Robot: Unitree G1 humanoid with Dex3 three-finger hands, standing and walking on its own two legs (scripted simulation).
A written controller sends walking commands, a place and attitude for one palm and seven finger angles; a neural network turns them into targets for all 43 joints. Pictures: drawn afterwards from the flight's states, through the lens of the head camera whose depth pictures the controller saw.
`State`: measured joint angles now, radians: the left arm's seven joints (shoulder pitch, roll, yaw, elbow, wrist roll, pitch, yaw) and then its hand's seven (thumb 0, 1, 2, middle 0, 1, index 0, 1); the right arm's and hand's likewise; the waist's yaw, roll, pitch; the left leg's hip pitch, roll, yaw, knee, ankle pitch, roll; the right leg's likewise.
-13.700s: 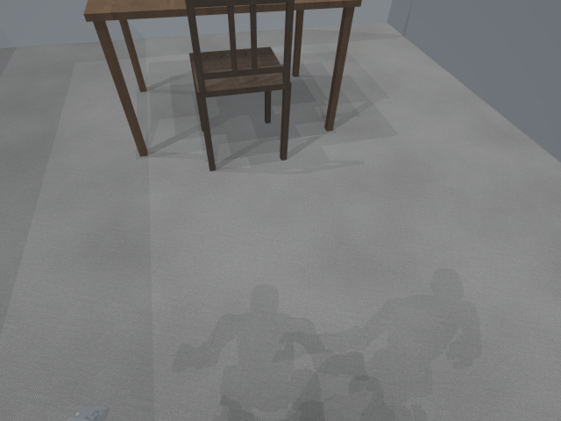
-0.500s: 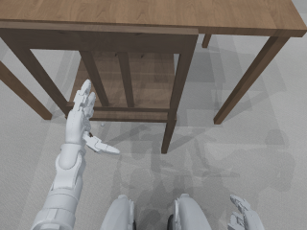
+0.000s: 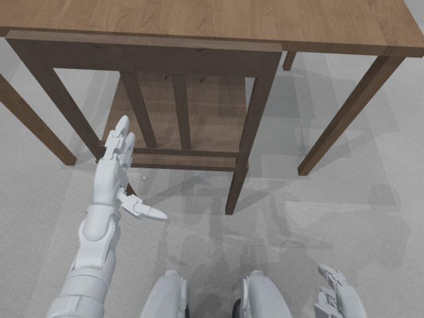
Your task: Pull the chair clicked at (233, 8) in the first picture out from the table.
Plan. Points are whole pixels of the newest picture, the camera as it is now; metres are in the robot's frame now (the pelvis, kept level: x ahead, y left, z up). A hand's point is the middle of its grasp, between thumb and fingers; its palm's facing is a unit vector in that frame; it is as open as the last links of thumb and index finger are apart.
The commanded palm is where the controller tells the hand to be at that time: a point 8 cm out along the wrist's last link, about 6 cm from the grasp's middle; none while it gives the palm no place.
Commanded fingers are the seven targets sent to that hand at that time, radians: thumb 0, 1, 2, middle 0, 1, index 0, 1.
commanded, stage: push the fingers through the gap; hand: left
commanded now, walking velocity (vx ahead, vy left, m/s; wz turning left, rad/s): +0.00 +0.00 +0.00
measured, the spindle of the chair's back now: (141, 114) +0.51 +0.16 +0.01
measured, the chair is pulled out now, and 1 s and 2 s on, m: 0.00 0.00 0.00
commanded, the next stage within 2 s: hook a spindle and tug to test in 1.66 s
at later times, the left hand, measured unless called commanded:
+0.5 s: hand (146, 159) +0.40 +0.14 +0.02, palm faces -0.02 -1.00 -0.04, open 16.9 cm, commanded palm +0.39 +0.18 +0.02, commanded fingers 0.00 -0.50 0.30 -0.06 -0.08 -0.06 -0.08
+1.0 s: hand (151, 136) +0.45 +0.13 +0.02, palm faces -0.02 -1.00 -0.03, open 17.0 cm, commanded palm +0.43 +0.18 +0.02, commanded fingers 0.00 -0.50 0.30 -0.06 -0.08 -0.06 -0.08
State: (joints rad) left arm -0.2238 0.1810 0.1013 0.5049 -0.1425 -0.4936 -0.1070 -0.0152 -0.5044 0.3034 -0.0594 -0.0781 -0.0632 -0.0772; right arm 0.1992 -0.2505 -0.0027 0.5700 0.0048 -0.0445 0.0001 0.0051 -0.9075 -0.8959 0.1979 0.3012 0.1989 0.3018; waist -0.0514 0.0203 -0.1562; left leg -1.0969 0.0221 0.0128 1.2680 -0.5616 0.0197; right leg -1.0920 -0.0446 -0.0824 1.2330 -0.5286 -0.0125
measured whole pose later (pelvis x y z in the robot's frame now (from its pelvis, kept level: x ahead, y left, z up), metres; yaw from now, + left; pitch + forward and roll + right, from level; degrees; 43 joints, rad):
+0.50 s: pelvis +0.00 +0.00 +0.00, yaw +0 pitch +23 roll -2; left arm -0.39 0.21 0.15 0.65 -0.12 -0.49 -0.08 -0.02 -0.50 0.30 -0.06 -0.08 -0.06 -0.08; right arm 0.24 -0.25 0.00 0.61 0.00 -0.02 0.00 0.00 -0.91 -0.90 0.20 0.30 0.20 0.30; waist -0.07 0.03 -0.15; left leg -1.12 0.02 0.01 1.27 -0.56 0.02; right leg -1.12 -0.04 -0.08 1.24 -0.52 -0.01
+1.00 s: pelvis +0.00 +0.00 -0.01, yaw -1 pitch +25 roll -2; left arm -0.62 0.26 0.23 0.89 -0.10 -0.53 -0.09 -0.02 -0.50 0.30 -0.06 -0.08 -0.06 -0.08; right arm 0.27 -0.25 0.00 0.62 -0.01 0.00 0.02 0.00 -0.91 -0.90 0.20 0.30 0.20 0.30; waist -0.11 0.03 -0.15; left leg -1.17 0.03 0.02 1.28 -0.56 0.02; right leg -1.16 -0.04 -0.08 1.24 -0.51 -0.01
